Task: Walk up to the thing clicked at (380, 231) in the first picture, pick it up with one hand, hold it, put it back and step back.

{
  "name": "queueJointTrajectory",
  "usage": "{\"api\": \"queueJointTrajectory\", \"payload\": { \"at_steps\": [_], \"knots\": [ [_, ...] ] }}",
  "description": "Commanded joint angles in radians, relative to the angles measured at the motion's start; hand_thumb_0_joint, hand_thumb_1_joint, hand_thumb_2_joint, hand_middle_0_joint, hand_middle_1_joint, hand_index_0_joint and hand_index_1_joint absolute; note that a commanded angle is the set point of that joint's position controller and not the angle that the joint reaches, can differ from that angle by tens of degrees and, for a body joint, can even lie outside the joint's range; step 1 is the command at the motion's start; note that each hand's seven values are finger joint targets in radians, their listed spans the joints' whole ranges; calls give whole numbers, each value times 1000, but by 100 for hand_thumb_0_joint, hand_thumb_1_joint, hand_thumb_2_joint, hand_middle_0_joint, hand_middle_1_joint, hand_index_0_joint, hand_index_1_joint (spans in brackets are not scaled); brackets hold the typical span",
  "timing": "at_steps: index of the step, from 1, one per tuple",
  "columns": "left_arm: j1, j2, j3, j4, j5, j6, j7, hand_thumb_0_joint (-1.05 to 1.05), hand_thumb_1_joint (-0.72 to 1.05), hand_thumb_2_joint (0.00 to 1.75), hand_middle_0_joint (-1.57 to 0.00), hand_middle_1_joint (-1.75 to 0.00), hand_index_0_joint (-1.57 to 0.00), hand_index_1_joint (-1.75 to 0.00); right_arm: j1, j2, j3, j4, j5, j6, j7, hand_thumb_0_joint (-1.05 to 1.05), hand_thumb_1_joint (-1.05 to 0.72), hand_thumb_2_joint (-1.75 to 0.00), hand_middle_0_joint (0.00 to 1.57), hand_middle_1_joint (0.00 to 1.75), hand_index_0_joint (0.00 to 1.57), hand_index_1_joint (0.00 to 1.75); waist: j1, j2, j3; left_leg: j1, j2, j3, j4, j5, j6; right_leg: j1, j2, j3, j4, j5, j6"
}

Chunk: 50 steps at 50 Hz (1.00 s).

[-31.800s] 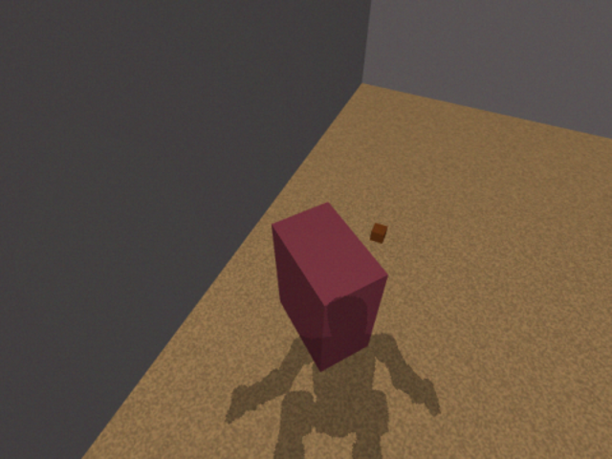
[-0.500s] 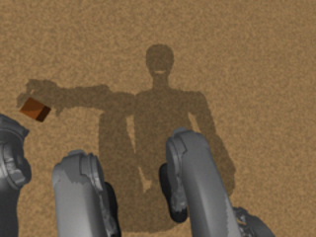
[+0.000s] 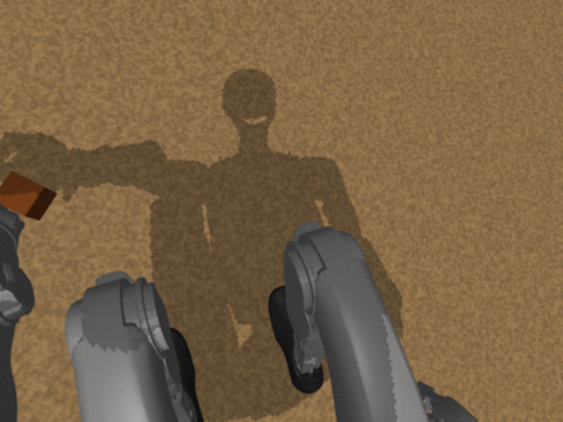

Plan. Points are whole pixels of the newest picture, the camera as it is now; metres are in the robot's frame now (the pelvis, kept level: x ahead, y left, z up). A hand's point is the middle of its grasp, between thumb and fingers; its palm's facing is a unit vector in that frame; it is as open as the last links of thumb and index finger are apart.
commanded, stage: rise first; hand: left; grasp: from above
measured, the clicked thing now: (26, 196) +0.48 +0.32 -0.30
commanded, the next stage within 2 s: approach in 1.70 s
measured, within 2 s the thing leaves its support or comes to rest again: neither
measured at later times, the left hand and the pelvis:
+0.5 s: hand out of the picture +0.44 +0.34 -0.19, palm faces -0.20 -0.37 -0.91, open 12.8 cm; pelvis +0.00 +0.00 -0.01, yaw -1 degrees
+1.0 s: hand out of the picture +0.45 +0.35 -0.20, palm faces -0.19 -0.38 -0.90, open 12.9 cm; pelvis +0.00 +0.00 -0.01, yaw -3 degrees
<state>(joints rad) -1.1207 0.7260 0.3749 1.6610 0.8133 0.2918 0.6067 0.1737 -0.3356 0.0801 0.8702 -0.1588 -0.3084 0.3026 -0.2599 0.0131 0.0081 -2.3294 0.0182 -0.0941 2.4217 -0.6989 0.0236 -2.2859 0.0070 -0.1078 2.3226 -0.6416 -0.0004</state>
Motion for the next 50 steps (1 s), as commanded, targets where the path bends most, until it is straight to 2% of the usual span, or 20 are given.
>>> {"api": "queueJointTrajectory", "payload": {
  "at_steps": [1,2,4,6,9,10,11,15,18,19,21,27,28,30,36,39,40,41,46,50],
  "knots": [
    [-271,280,-20,-105,20,-1,22,0,-34,79,-28,-87,-29,-86,253,-249,-54,17,7,-10,5,0,-91,-90,20,30,20,30,-22,275,-681,461,-10,37,-239,217,0,378,29,-42,-210,194,-29],
    [-264,270,-27,-89,19,0,19,0,-34,79,-28,-87,-30,-86,251,-246,-51,13,8,-9,7,0,-91,-90,20,30,20,30,-16,272,-672,450,-9,42,-239,214,2,387,34,-41,-217,192,-29],
    [-277,283,-38,-104,28,-6,5,0,-33,78,-28,-88,-30,-86,255,-249,-49,13,7,-14,9,0,-91,-90,20,30,20,30,-31,254,-669,434,-11,40,-233,196,7,388,36,-41,-220,177,-26],
    [-278,322,-16,-126,26,-11,2,0,-33,79,-29,-85,-30,-84,259,-254,-45,10,6,-18,11,0,-91,-90,20,30,20,30,-25,242,-680,426,-11,44,-218,195,12,403,37,-39,-227,174,-22],
    [-257,307,-27,-88,29,-14,3,0,-33,78,-29,-86,-31,-85,255,-255,-40,11,4,-24,14,0,-91,-90,20,30,20,30,-26,241,-670,399,-13,53,-213,185,13,420,41,-36,-228,169,-22],
    [-268,317,-29,-98,34,-17,0,0,-41,86,-30,-82,-25,-87,258,-257,-38,9,2,-25,15,0,-91,-90,20,30,20,30,-35,239,-667,387,-14,50,-216,174,13,421,43,-38,-229,157,-21],
    [-264,331,-18,-90,28,-17,1,0,-36,81,-28,-86,-28,-87,250,-260,-36,7,4,-26,14,0,-91,-90,20,30,20,30,-25,238,-662,382,-12,51,-206,169,15,409,44,-37,-231,151,-21],
    [-284,337,-14,-115,44,-20,11,0,-36,81,-30,-84,-29,-85,258,-265,-33,5,4,-33,15,0,-91,-90,20,30,20,30,-27,299,-678,460,-7,31,-230,184,-1,374,42,-57,-204,167,-30],
    [-307,330,-28,-108,50,-21,17,0,-36,81,-31,-84,-30,-85,251,-268,-30,8,2,-34,17,0,-91,-90,20,30,20,30,-42,314,-658,459,-5,21,-232,171,-4,342,41,-64,-195,159,-33],
    [-298,328,-25,-89,44,-21,22,0,-35,80,-31,-84,-30,-85,247,-267,-30,7,2,-34,18,0,-91,-90,20,30,20,30,-39,306,-649,437,-4,27,-227,164,-1,349,45,-62,-203,154,-32],
    [-304,324,-39,-103,45,-24,16,0,-34,79,-30,-86,-31,-86,254,-266,-27,8,-3,-40,19,0,-91,-90,20,30,20,30,-54,296,-637,438,-5,29,-217,174,2,355,43,-60,-209,159,-28],
    [-303,333,-26,-81,34,-16,23,0,-34,79,-28,-89,-29,-88,258,-278,-25,9,-1,-42,25,0,-91,-90,20,30,20,30,-44,330,-659,491,0,12,-226,212,-9,345,41,-69,-191,194,-33],
    [-315,332,-29,-98,41,-15,22,0,-35,79,-30,-86,-30,-86,268,-275,-21,4,-3,-42,27,0,-91,-90,20,30,20,30,-58,332,-651,503,1,10,-222,232,-10,353,38,-70,-191,214,-32],
    [-320,333,-39,-99,34,-11,16,0,-35,80,-28,-88,-29,-87,261,-276,-15,3,0,-40,29,0,-91,-90,20,30,20,30,-57,337,-646,518,3,5,-220,245,-11,341,39,-71,-185,222,-33],
    [-313,384,-32,-102,44,-16,9,0,-37,81,-27,-90,-28,-90,267,-280,-3,-3,1,-40,29,0,-91,-90,20,30,20,30,-54,305,-670,466,-1,26,-195,255,2,417,46,-62,-203,239,-25],
    [-292,383,-38,-83,42,-11,3,0,-37,81,-27,-91,-27,-90,259,-287,-2,-9,1,-42,29,0,-91,-90,20,30,20,30,-53,304,-649,458,-1,17,-210,226,1,396,48,-66,-201,210,-27],
    [-303,384,-39,-79,38,-14,0,0,-37,82,-27,-90,-27,-90,260,-291,-1,-10,1,-45,31,0,-91,-90,20,30,20,30,-64,314,-628,454,0,13,-212,213,1,380,47,-70,-200,200,-28],
    [-296,384,-39,-88,38,-12,-2,0,-37,82,-27,-89,-27,-89,261,-292,2,-15,2,-44,30,0,-91,-90,20,30,20,30,-55,310,-636,475,2,8,-219,214,-2,378,50,-74,-202,197,-29],
    [-307,417,-33,-93,41,-15,0,0,-37,81,-26,-91,-27,-90,253,-295,11,-22,2,-44,30,0,-91,-90,20,30,20,30,-55,317,-635,446,4,10,-215,204,0,396,52,-73,-200,192,-28],
    [-299,412,-44,-105,44,-15,-8,0,-38,82,-27,-89,-27,-89,246,-297,11,-31,6,-46,26,0,-91,-90,20,30,20,30,-56,344,-632,495,7,-4,-223,209,-7,356,51,-83,-191,190,-32]
  ]
}}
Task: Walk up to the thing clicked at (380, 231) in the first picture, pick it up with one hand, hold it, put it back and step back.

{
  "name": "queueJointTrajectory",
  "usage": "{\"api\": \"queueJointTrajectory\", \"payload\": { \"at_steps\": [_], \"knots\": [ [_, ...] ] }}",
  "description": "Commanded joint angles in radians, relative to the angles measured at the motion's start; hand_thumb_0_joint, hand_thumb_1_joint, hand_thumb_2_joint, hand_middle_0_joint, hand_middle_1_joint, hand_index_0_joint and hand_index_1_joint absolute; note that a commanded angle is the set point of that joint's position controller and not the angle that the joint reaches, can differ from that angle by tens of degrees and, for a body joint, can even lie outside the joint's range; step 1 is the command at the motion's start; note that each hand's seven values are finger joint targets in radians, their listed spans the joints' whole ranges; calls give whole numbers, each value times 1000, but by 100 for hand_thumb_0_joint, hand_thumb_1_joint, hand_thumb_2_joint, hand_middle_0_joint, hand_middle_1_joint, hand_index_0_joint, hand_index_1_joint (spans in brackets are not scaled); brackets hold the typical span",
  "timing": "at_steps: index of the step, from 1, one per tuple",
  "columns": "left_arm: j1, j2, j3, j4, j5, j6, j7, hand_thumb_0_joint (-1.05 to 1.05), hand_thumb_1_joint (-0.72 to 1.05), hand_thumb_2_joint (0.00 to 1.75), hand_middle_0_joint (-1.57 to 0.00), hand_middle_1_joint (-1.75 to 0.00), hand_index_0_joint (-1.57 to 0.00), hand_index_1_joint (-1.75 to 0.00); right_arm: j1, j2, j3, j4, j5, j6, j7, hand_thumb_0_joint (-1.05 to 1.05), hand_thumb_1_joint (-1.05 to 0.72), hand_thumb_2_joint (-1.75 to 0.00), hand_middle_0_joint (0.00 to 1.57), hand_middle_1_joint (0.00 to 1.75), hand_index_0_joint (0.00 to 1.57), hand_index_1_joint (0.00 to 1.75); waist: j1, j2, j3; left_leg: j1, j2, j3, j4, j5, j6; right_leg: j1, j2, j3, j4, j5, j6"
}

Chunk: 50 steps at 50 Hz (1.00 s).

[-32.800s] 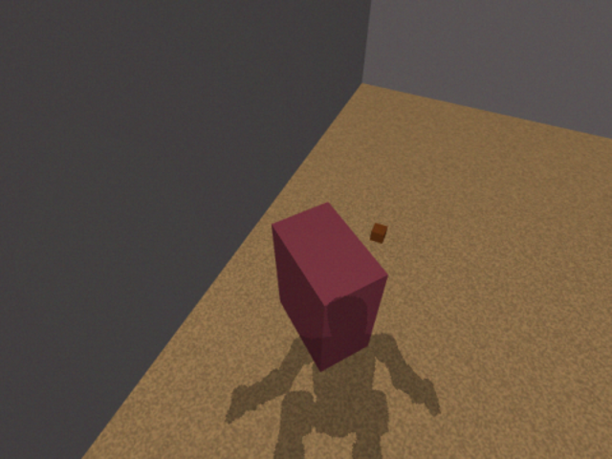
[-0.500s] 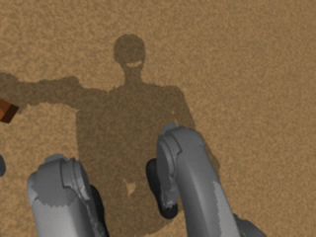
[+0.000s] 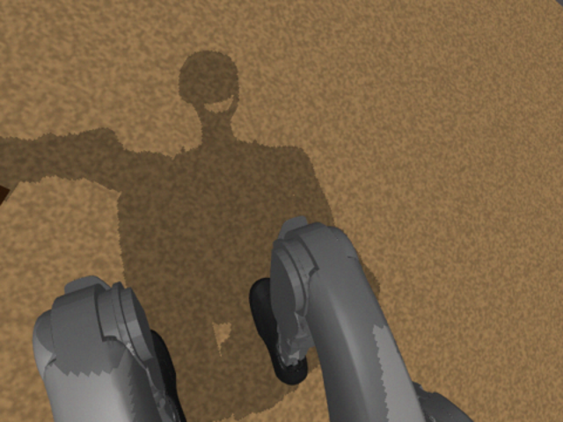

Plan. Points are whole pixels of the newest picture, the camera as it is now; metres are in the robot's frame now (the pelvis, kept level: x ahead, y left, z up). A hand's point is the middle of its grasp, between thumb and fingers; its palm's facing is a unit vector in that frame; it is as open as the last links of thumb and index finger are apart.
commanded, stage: rise first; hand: left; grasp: from above
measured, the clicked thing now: out of the picture +0.47 +0.33 -0.29
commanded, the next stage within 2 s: approach in 0.70 s
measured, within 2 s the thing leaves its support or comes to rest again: neither
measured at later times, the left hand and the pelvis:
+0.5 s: hand out of the picture +0.43 +0.37 -0.18, palm faces -0.18 -0.39 -0.91, open 13.0 cm; pelvis +0.00 +0.00 +0.00, yaw +0 degrees
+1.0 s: hand out of the picture +0.44 +0.37 -0.18, palm faces -0.20 -0.39 -0.90, open 13.4 cm; pelvis +0.00 +0.00 +0.00, yaw +0 degrees
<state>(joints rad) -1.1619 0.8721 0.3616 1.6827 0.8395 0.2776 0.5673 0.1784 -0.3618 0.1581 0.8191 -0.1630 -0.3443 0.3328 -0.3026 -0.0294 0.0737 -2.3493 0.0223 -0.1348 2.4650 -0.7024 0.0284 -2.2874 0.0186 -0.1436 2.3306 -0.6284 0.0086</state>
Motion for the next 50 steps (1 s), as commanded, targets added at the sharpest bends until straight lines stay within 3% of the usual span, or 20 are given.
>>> {"api": "queueJointTrajectory", "payload": {
  "at_steps": [1,3,8,11,14,17,19,23,25,29,34,36,39,40,41,42,43,45,47,50],
  "knots": [
    [-261,263,-30,-136,18,-3,31,0,-36,81,-27,-90,-27,-89,249,-272,-68,21,11,-10,-3,0,-91,-90,20,30,20,30,-16,405,-699,536,4,34,-273,229,-17,364,37,-48,-192,192,-42],
    [-257,274,-19,-134,20,-2,36,0,-37,81,-27,-90,-27,-90,259,-272,-69,28,10,-8,-3,0,-91,-90,20,30,20,30,-11,414,-707,539,4,31,-274,241,-18,364,37,-50,-186,205,-43],
    [-258,231,-46,-152,18,1,26,0,-37,81,-25,-93,-26,-91,258,-267,-69,18,10,-7,2,0,-91,-90,20,30,20,30,-22,416,-689,530,3,35,-275,237,-17,353,39,-50,-194,200,-44],
    [-229,250,-27,-136,10,2,25,0,-37,82,-24,-93,-26,-92,261,-274,-71,20,11,-9,4,0,-91,-90,20,30,20,30,-10,386,-683,511,3,34,-274,229,-14,355,38,-49,-197,191,-41],
    [-237,242,-36,-138,4,0,26,0,-39,83,-24,-94,-25,-93,264,-268,-68,25,8,-12,5,0,-91,-90,20,30,20,30,-16,361,-696,475,0,51,-259,229,-6,398,43,-39,-211,201,-36],
    [-244,280,-14,-158,5,-3,29,0,-39,83,-22,-97,-24,-94,264,-270,-66,24,9,-16,4,0,-91,-90,20,30,20,30,-2,360,-719,474,0,55,-255,233,-5,411,42,-37,-210,199,-35],
    [-268,255,-33,-157,9,-3,24,0,-40,84,-22,-95,-24,-94,269,-265,-63,25,6,-18,4,0,-91,-90,20,30,20,30,-25,379,-700,495,2,49,-258,227,-8,385,40,-41,-208,193,-37],
    [-265,265,-41,-128,16,-2,18,0,-38,83,-23,-95,-25,-93,268,-274,-61,31,5,-22,2,0,-91,-90,20,30,20,30,-33,346,-669,457,0,47,-254,189,-2,377,43,-40,-219,161,-34],
    [-246,282,-30,-126,17,-6,23,0,-41,85,-23,-94,-24,-94,262,-271,-63,36,5,-24,1,0,-91,-90,20,30,20,30,-9,358,-685,448,-2,51,-264,175,-4,390,44,-39,-214,145,-36],
    [-259,255,-48,-154,23,1,18,0,-40,84,-23,-95,-24,-94,251,-271,-63,13,8,-25,2,0,-91,-90,20,30,20,30,-16,403,-695,525,3,39,-273,210,-14,359,40,-47,-203,174,-41],
    [-244,265,-23,-156,14,2,30,0,-41,85,-23,-94,-24,-94,264,-266,-69,24,12,-19,1,0,-91,-90,20,30,20,30,-5,397,-706,521,2,39,-269,223,-14,356,39,-47,-198,188,-40],
    [-239,253,-36,-152,16,2,30,0,-41,85,-21,-97,-23,-95,247,-262,-67,14,12,-17,1,0,-91,-90,20,30,20,30,1,399,-718,518,2,46,-263,232,-14,366,42,-42,-198,197,-41],
    [-247,250,-39,-145,19,4,28,0,-42,86,-21,-96,-22,-95,257,-262,-71,18,13,-15,2,0,-91,-90,20,30,20,30,-9,377,-707,486,1,48,-259,235,-8,374,44,-40,-201,202,-38],
    [-251,266,-28,-161,20,4,24,0,-49,94,-23,-89,-19,-94,277,-266,-72,34,12,-16,3,0,-91,-90,20,30,20,30,-18,381,-686,495,-1,43,-264,234,-10,352,37,-41,-201,198,-37],
    [-244,240,-44,-143,16,6,18,0,-44,87,-16,-97,-18,-97,274,-268,-71,29,9,-17,4,0,-90,-89,20,30,20,30,-23,379,-677,487,-1,46,-263,234,-10,359,40,-41,-200,197,-38],
    [-232,249,-26,-130,12,7,19,0,-43,86,-14,-102,-17,-99,290,-271,-74,38,9,-16,3,0,-90,-89,20,30,20,30,-20,366,-688,504,2,41,-265,248,-12,369,39,-44,-202,208,-37],
    [-255,228,-47,-135,16,5,14,0,-43,86,-14,-103,-18,-99,289,-267,-70,36,6,-17,4,0,-90,-89,20,30,20,30,-31,378,-689,509,1,44,-259,251,-13,366,39,-42,-200,211,-39],
    [-281,235,-46,-120,18,1,15,0,-43,86,-14,-103,-18,-100,293,-276,-68,49,3,-17,4,0,-90,-89,20,30,20,30,-41,373,-677,497,3,35,-258,233,-12,353,38,-45,-198,199,-39],
    [-352,187,-85,-124,21,-12,9,0,-45,88,-13,-104,-16,-101,296,-273,-65,49,0,-22,4,0,-90,-89,20,30,20,30,-80,366,-649,477,1,31,-257,190,-9,335,39,-48,-209,169,-38],
    [-420,168,-115,-139,14,-21,22,0,-45,89,-13,-106,-16,-102,299,-274,-64,60,-8,-27,-1,0,-90,-89,20,30,20,30,-88,396,-677,508,3,37,-260,174,-15,354,41,-48,-224,155,-38]
  ]
}}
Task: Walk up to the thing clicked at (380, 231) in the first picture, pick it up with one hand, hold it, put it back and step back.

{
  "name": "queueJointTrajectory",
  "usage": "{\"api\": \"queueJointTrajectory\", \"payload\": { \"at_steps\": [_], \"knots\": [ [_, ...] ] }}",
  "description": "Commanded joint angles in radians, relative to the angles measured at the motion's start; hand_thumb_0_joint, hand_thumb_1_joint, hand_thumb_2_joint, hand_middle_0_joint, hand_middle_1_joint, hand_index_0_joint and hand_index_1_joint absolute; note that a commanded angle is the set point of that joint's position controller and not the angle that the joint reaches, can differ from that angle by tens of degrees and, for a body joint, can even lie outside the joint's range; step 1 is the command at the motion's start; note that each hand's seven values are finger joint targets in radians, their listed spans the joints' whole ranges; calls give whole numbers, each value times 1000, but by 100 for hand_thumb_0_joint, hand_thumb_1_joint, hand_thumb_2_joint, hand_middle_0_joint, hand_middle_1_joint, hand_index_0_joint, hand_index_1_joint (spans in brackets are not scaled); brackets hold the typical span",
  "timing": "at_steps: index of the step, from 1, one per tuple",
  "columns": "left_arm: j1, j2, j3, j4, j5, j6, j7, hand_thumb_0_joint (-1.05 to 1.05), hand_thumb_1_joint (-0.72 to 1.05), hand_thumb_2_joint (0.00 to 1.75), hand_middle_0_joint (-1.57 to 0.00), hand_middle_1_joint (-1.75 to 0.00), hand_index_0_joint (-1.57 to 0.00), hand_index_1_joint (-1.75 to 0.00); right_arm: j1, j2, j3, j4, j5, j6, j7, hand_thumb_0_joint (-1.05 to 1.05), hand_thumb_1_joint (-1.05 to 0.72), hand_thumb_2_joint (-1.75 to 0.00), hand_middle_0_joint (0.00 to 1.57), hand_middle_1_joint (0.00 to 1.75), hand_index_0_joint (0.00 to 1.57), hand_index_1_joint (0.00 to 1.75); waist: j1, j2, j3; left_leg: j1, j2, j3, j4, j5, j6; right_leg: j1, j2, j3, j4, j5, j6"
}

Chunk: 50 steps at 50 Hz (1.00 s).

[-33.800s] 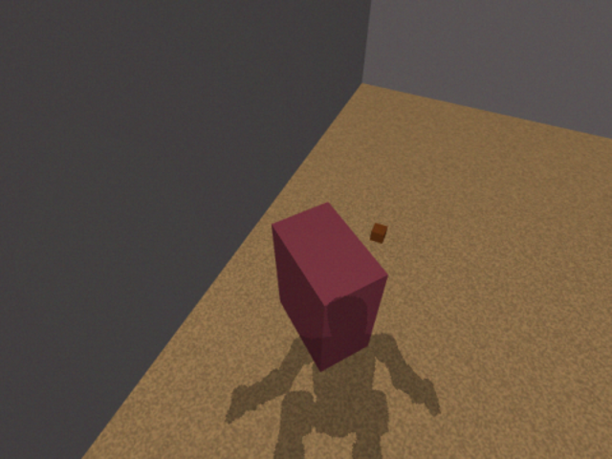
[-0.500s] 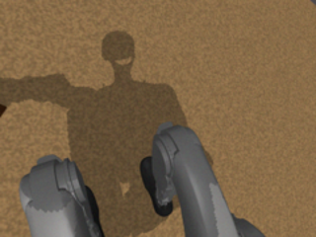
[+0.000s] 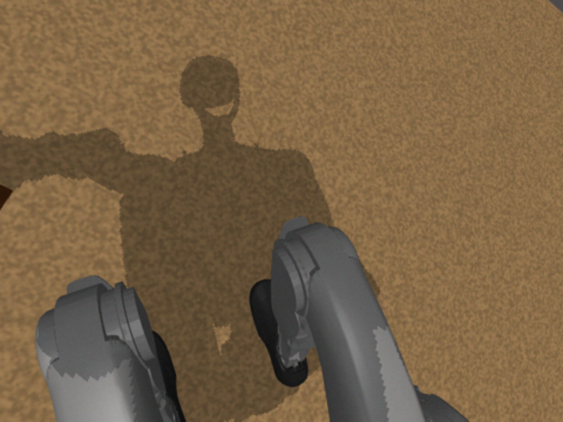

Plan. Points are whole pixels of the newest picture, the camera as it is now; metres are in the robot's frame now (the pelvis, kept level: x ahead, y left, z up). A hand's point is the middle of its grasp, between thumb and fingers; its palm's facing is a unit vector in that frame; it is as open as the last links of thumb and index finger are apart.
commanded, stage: approach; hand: left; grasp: from above
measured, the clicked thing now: out of the picture +0.47 +0.33 -0.29
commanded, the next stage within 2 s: close in in 1.00 s
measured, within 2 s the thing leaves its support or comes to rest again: neither
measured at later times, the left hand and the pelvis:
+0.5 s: hand out of the picture +0.45 +0.33 -0.18, palm faces -0.24 -0.38 -0.89, open 13.7 cm; pelvis -0.01 +0.00 +0.00, yaw -1 degrees
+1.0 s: hand out of the picture +0.47 +0.34 -0.18, palm faces -0.18 -0.40 -0.90, open 13.5 cm; pelvis +0.00 +0.00 +0.01, yaw +0 degrees
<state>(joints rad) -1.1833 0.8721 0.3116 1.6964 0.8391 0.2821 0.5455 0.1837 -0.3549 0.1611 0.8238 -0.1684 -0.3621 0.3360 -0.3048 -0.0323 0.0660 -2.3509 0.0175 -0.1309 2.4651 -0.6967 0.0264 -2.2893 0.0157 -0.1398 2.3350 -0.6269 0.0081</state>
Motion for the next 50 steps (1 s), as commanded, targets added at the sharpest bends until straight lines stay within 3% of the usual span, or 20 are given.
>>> {"api": "queueJointTrajectory", "payload": {
  "at_steps": [1,7,10,12,13,15,19,24,25,30,32,35,36,38,39,40,41,43,49,50],
  "knots": [
    [-416,185,-54,-176,26,-24,54,0,-45,90,-14,-105,-17,-102,303,-281,-62,60,-4,-10,-2,0,-90,-89,20,30,20,30,-86,419,-696,537,7,30,-259,193,-16,357,40,-54,-223,177,-38],
    [-422,212,-14,-138,45,47,118,0,-51,93,-9,-108,-11,-105,280,-292,-71,32,3,17,8,0,-90,-89,20,30,20,30,-55,515,-761,606,13,32,-295,246,-35,347,38,-53,-202,224,-49],
    [-362,225,-14,-74,39,80,112,0,-54,94,-7,-109,-10,-106,256,-290,-63,20,7,31,10,0,-90,-89,20,30,20,30,-42,445,-721,498,8,51,-284,241,-14,379,47,-40,-224,224,-41],
    [-311,201,-26,-28,31,89,97,0,-53,93,-8,-108,-10,-105,262,-281,-55,11,4,37,11,0,-90,-89,20,30,20,30,-63,372,-678,451,5,56,-270,243,-2,410,50,-34,-235,228,-32],
    [-290,220,-18,1,29,91,97,0,-53,93,-7,-109,-11,-106,261,-291,-53,8,8,37,9,0,-90,-89,20,30,20,30,-49,345,-666,429,7,55,-266,248,1,423,50,-34,-238,232,-28],
    [-264,270,16,18,25,89,84,0,-49,90,-8,-109,-12,-105,287,-291,-45,18,0,41,9,0,-89,-89,20,30,20,30,-63,296,-633,385,3,53,-258,242,10,445,49,-31,-239,227,-20],
    [-271,274,5,25,9,68,70,0,-45,87,-11,-108,-16,-103,270,-286,-35,10,-2,32,1,0,-90,-89,20,30,20,30,-78,237,-621,324,0,54,-255,178,23,477,56,-21,-264,167,-13],
    [-355,283,-9,-49,11,8,82,0,-46,87,-10,-108,-15,-103,279,-286,-29,12,-18,4,-7,0,-90,-89,20,30,20,30,-105,312,-632,381,3,54,-252,128,13,481,57,-21,-275,119,-17],
    [-391,253,-36,-95,7,-4,87,0,-47,88,-9,-109,-14,-104,260,-281,-26,-1,-12,-6,-7,0,-90,-89,20,30,20,30,-99,349,-653,424,7,48,-254,115,7,453,56,-28,-272,106,-23],
    [-420,324,19,-238,10,-14,129,0,-48,90,-10,-106,-14,-102,256,-286,-47,12,-8,-8,0,0,-90,-89,20,30,20,30,-59,529,-800,607,20,38,-285,169,-23,425,46,-50,-236,158,-43],
    [-392,300,23,-250,9,5,138,0,-48,90,-11,-107,-14,-104,254,-288,-59,13,-2,2,8,0,-90,-89,20,30,20,30,-46,567,-845,663,23,35,-285,222,-32,406,43,-55,-216,208,-49],
    [-342,205,-21,-121,12,38,113,0,-49,89,-8,-108,-13,-103,264,-282,-57,44,-1,12,25,0,-90,-89,20,30,20,30,-80,503,-699,576,21,30,-275,235,-27,350,46,-62,-209,225,-45],
    [-296,180,-26,-83,4,48,102,0,-49,89,-9,-109,-13,-104,269,-284,-64,43,6,15,23,0,-90,-89,20,30,20,30,-62,478,-670,540,18,35,-287,231,-25,351,52,-57,-224,217,-45],
    [-287,173,-35,-63,-4,57,86,0,-49,89,-8,-109,-12,-104,269,-290,-62,37,8,15,24,0,-90,-89,20,30,20,30,-61,453,-624,523,18,21,-294,234,-22,328,49,-58,-224,211,-44],
    [-291,193,-22,-48,2,60,83,0,-49,90,-8,-109,-13,-104,297,-299,-61,62,1,17,24,0,-90,-89,20,30,20,30,-80,414,-611,517,18,12,-290,246,-21,340,46,-62,-221,225,-41],
    [-295,158,-52,-40,2,59,75,0,-46,86,-7,-112,-13,-105,280,-296,-55,34,3,15,26,0,-89,-89,20,30,20,30,-85,397,-596,492,14,16,-285,239,-15,339,50,-59,-227,222,-40],
    [-287,190,-25,-18,4,58,75,0,-45,86,-7,-111,-14,-104,302,-298,-50,54,-1,14,26,0,-89,-89,20,30,20,30,-98,370,-584,477,13,12,-279,244,-12,359,46,-60,-224,232,-36],
    [-306,158,-49,-36,-5,51,60,0,-43,84,-8,-112,-15,-104,294,-297,-48,40,-4,11,24,0,-89,-89,20,30,20,30,-111,332,-593,473,9,13,-269,257,-7,383,48,-58,-228,248,-31],
    [-405,252,-18,-136,16,33,75,0,-41,83,-8,-115,-16,-106,298,-296,-38,26,-7,3,22,0,-90,-89,20,30,20,30,-98,407,-691,522,8,34,-272,236,-9,438,47,-47,-248,234,-28],
    [-408,279,-12,-155,27,32,82,0,-43,84,-8,-114,-16,-106,292,-302,-42,28,-2,7,21,0,-90,-89,20,30,20,30,-82,438,-715,519,7,39,-279,220,-12,436,47,-44,-244,214,-33]
  ]
}}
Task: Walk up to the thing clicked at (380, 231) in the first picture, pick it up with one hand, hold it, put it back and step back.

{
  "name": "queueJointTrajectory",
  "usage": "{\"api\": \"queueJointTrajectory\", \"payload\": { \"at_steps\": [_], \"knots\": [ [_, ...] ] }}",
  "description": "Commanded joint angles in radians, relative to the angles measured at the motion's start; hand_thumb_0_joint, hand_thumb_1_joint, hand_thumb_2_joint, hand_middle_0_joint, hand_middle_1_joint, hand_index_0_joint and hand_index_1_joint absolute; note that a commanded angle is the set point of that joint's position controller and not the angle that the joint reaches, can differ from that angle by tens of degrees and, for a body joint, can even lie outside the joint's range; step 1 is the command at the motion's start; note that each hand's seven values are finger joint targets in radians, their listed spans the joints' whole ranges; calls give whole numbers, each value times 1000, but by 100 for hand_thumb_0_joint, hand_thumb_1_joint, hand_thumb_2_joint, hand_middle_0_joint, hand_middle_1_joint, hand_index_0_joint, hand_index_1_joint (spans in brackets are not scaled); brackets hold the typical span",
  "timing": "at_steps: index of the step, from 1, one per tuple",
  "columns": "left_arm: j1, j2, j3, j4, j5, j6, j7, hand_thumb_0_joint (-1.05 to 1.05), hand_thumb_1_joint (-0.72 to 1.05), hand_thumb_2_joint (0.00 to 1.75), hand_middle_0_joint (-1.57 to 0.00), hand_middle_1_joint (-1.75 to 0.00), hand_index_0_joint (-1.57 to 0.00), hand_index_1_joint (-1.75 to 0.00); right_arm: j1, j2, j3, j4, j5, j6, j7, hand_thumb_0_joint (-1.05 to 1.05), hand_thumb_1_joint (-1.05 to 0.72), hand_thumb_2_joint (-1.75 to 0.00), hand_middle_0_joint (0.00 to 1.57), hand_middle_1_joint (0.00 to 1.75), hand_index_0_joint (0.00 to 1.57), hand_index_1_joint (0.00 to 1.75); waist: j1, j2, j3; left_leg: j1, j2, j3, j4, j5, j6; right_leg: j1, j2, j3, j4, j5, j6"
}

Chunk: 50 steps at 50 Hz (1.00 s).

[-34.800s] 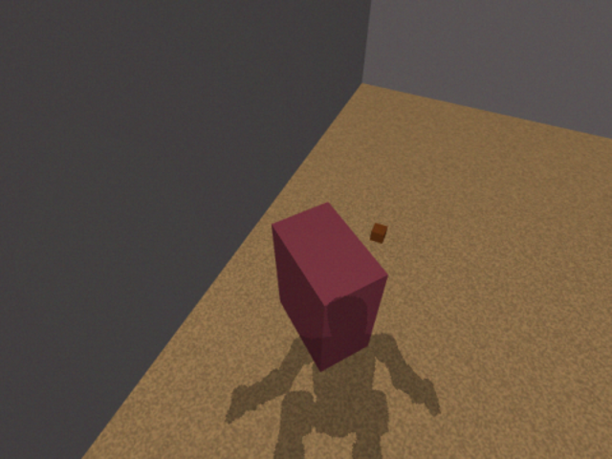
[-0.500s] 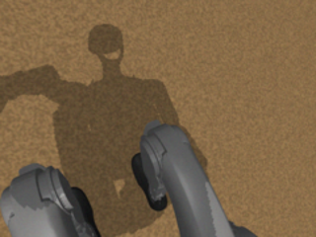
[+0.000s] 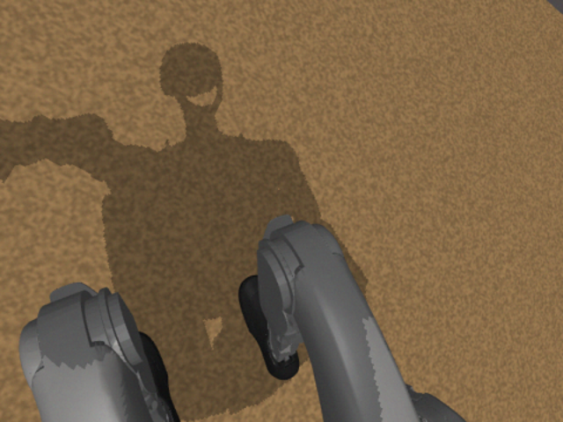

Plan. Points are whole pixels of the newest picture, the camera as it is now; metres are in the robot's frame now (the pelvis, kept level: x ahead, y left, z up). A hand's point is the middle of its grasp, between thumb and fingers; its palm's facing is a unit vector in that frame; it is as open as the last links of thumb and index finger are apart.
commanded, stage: close in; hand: left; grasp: from above
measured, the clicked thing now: out of the picture +0.46 +0.34 -0.30
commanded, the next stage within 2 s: rest palm in 0.30 s
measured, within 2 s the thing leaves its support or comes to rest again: neither
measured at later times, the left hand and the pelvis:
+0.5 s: hand out of the picture +0.46 +0.34 -0.21, palm faces -0.24 -0.36 -0.90, open 13.7 cm; pelvis -0.01 +0.00 +0.00, yaw -1 degrees
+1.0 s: hand out of the picture +0.46 +0.33 -0.25, palm faces -0.19 -0.38 -0.90, open 13.9 cm; pelvis +0.00 +0.01 +0.00, yaw -4 degrees
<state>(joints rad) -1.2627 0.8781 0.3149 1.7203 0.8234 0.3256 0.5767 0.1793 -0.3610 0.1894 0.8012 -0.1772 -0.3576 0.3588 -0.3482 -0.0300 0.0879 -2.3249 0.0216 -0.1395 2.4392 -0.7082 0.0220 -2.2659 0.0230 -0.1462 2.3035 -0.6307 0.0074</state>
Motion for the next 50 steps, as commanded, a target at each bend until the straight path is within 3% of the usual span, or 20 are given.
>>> {"api": "queueJointTrajectory", "payload": {
  "at_steps": [1,2,4,6,8,10,12,16,17,21,26,29,30,37,39,40,41,43,46,50],
  "knots": [
    [-318,261,-26,-176,42,-7,54,0,-44,85,-8,-114,-15,-107,292,-287,-72,42,7,7,-3,0,-90,-89,20,30,20,30,-26,438,-751,493,4,62,-243,241,-7,439,44,-31,-216,230,-32],
    [-320,233,-44,-172,41,-2,54,0,-45,85,-8,-114,-15,-107,261,-279,-69,21,9,3,-4,0,-90,-89,20,30,20,30,-28,440,-748,498,4,60,-251,223,-7,422,44,-31,-216,210,-34],
    [-308,258,-12,-210,42,3,66,0,-44,88,-10,-113,-16,-107,269,-280,-77,29,12,7,-3,0,-90,-89,20,30,20,30,-8,483,-794,535,7,54,-257,248,-13,419,41,-37,-205,224,-39],
    [-242,208,-25,-120,30,16,69,0,-50,90,-9,-110,-13,-106,274,-276,-77,29,10,13,0,0,-91,-90,20,30,20,30,-17,436,-748,504,9,51,-252,248,-9,410,43,-40,-205,227,-38],
    [-237,218,-32,-107,27,11,56,0,-52,91,-8,-110,-11,-106,290,-277,-74,47,5,15,-2,0,-90,-90,20,30,20,30,-42,369,-690,423,5,56,-236,222,4,420,45,-32,-227,212,-26],
    [-231,267,-7,-89,25,4,51,0,-53,92,-8,-110,-11,-106,295,-285,-70,58,8,12,-8,0,-90,-90,20,30,20,30,-33,341,-669,375,4,55,-232,192,12,414,45,-30,-232,177,-24],
    [-227,271,-2,-76,31,-7,45,0,-51,93,-9,-109,-12,-106,302,-286,-59,56,3,8,-10,0,-90,-90,20,30,20,30,-50,332,-648,390,4,48,-231,206,9,414,44,-36,-223,187,-25],
    [-260,267,-36,-52,45,-33,44,0,-48,90,-10,-110,-14,-105,273,-299,-49,40,-6,-9,-18,0,-90,-90,20,30,20,30,-71,343,-617,409,7,33,-246,174,4,398,46,-46,-219,160,-28],
    [-262,304,-17,-37,58,-40,52,0,-48,89,-9,-109,-14,-105,281,-306,-47,50,-1,-12,-20,0,-90,-89,20,30,20,30,-66,353,-611,418,11,24,-251,139,4,374,46,-52,-219,130,-29],
    [-298,252,-71,-59,68,-58,68,0,-49,91,-9,-108,-11,-106,263,-313,-36,25,-7,-25,-19,0,-90,-90,20,30,20,30,-90,418,-612,491,17,9,-268,145,-10,355,49,-68,-207,144,-38],
    [-262,291,-32,8,45,-62,123,0,-55,97,-8,-105,-8,-105,283,-326,-25,44,-16,-32,-8,0,-90,-90,20,30,20,30,-101,414,-585,502,25,-5,-255,176,-15,363,45,-79,-209,182,-33],
    [-292,264,-48,-7,28,-66,140,0,-55,97,-9,-105,-9,-105,270,-325,-11,20,-29,-36,2,0,-90,-90,20,30,20,30,-120,442,-597,530,27,-6,-251,228,-22,397,45,-80,-200,230,-35],
    [-292,281,-39,-8,23,-67,146,0,-54,97,-8,-106,-9,-106,257,-323,-7,20,-27,-40,6,0,-90,-90,20,30,20,30,-107,450,-599,540,31,-13,-247,239,-24,385,44,-87,-194,237,-34],
    [-292,357,-14,0,16,-64,199,0,-53,97,-9,-107,-9,-106,240,-342,25,-6,-38,-35,29,0,-91,-90,20,30,20,30,-115,470,-612,545,36,-5,-219,307,-21,477,54,-84,-204,310,-29],
    [-268,344,-22,18,10,-59,199,0,-52,95,-9,-107,-10,-106,231,-338,32,-19,-43,-33,38,0,-91,-90,20,30,20,30,-121,471,-589,542,34,-5,-218,303,-21,483,55,-86,-200,307,-29],
    [-274,383,1,4,9,-59,205,0,-51,96,-9,-109,-10,-107,237,-347,31,-14,-41,-29,37,0,-91,-90,20,30,20,30,-123,472,-593,543,39,-11,-218,311,-22,490,56,-89,-204,317,-27],
    [-271,365,-18,14,5,-55,201,0,-51,96,-9,-108,-10,-107,225,-348,36,-26,-43,-30,40,0,-91,-90,20,30,20,30,-130,463,-576,530,36,-11,-211,294,-20,486,55,-90,-201,306,-27],
    [-271,406,6,29,8,-53,206,0,-53,94,-7,-108,-9,-106,226,-355,40,-14,-38,-28,40,0,-91,-90,20,30,20,30,-129,470,-563,519,38,-23,-222,274,-21,467,53,-96,-202,287,-26],
    [-260,377,-21,19,1,-49,188,0,-51,93,-8,-108,-10,-106,219,-355,46,-49,-39,-20,40,0,-90,-90,20,30,20,30,-147,450,-547,509,39,-22,-219,267,-16,477,60,-99,-209,280,-25],
    [-255,389,-30,34,-4,-47,180,0,-52,94,-7,-108,-9,-106,214,-350,66,-47,-36,-20,36,0,-90,-90,20,30,20,30,-160,458,-513,506,40,-38,-222,244,-18,448,56,-111,-205,264,-25]
  ]
}}
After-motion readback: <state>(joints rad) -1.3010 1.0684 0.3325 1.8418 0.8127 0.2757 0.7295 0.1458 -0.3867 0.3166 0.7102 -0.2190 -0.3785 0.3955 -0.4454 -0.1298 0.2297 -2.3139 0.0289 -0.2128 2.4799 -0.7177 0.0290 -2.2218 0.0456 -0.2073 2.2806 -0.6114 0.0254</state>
